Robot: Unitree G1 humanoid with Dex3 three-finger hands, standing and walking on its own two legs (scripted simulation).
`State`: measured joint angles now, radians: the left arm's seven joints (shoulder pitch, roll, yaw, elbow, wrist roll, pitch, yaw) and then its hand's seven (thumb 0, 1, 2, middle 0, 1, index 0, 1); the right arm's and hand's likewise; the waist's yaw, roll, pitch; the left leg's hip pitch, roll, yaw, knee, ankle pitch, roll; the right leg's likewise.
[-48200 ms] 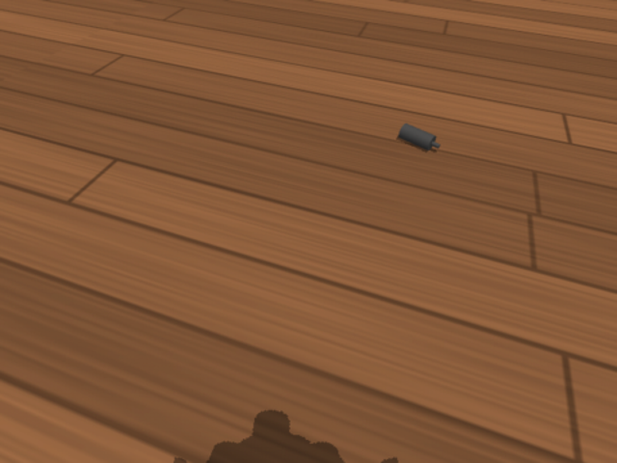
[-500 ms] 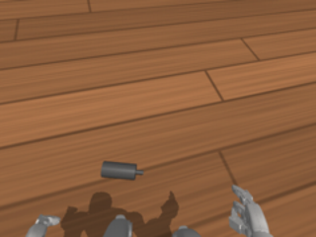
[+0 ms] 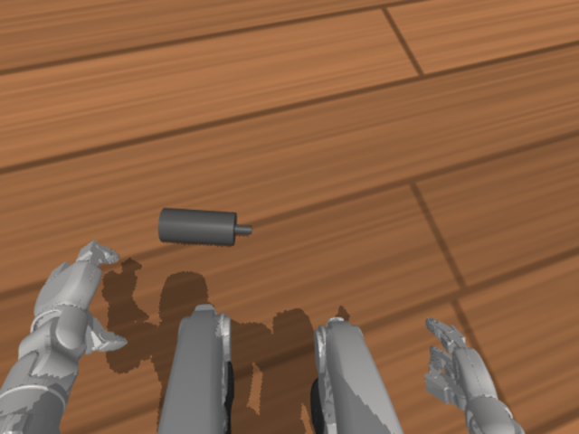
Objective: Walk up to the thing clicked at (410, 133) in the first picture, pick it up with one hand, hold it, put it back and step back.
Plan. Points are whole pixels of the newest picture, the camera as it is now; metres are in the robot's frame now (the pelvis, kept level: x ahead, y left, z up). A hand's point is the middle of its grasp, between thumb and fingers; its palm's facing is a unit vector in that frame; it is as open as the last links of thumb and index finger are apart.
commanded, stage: rise first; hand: left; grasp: from above
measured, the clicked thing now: (207, 227) +0.54 +0.19 -0.48
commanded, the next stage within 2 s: none
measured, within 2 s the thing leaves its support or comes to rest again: neither
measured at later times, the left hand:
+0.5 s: hand (144, 258) +0.40 +0.27 -0.28, palm faces -0.48 -0.14 -0.87, open 14.1 cm
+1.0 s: hand (155, 245) +0.44 +0.27 -0.34, palm faces -0.47 +0.02 -0.88, open 14.2 cm
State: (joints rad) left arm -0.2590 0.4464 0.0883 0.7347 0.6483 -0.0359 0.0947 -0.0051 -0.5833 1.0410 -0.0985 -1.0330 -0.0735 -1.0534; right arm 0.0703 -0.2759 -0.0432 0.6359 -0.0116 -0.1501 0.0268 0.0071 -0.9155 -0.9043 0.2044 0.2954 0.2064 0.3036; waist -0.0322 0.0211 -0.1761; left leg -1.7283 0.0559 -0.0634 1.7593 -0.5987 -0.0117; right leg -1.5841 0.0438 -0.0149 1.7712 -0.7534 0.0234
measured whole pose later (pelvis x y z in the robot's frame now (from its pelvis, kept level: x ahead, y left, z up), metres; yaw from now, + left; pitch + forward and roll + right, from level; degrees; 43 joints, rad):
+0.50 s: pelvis -0.04 +0.00 -0.13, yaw -5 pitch +33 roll -7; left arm -0.79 0.68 0.08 1.19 1.08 -0.23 0.20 0.00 -0.53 1.05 -0.06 -1.05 -0.05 -1.05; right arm 0.14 -0.25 -0.01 0.75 -0.07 -0.02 0.06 0.00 -0.86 -0.89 0.20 0.29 0.21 0.30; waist -0.13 -0.01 -0.09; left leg -2.20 0.07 -0.15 2.16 -0.56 -0.02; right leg -2.03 0.09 -0.07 2.17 -0.73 0.03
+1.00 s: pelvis -0.04 +0.00 -0.18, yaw -9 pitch +32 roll -9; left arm -0.90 0.81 0.06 1.29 1.27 -0.30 0.28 0.00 -0.54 1.02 -0.07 -1.02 -0.07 -1.01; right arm 0.09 -0.24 0.07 0.73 -0.14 0.02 0.10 0.00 -0.90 -0.90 0.20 0.30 0.21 0.30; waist -0.18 -0.04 -0.03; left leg -2.31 0.08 -0.20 2.32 -0.60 -0.02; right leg -2.12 0.12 -0.10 2.29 -0.77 0.04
